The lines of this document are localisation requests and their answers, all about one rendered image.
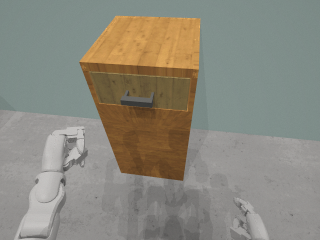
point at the right robot hand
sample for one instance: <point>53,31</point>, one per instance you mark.
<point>252,228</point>

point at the drawer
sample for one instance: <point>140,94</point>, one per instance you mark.
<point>169,92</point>

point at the handle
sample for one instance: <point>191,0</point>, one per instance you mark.
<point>137,101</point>

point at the left robot hand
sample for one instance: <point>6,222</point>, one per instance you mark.
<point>56,149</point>

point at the left robot forearm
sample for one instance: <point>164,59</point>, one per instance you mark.
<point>46,199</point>

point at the cabinet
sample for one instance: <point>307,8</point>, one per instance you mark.
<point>147,141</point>

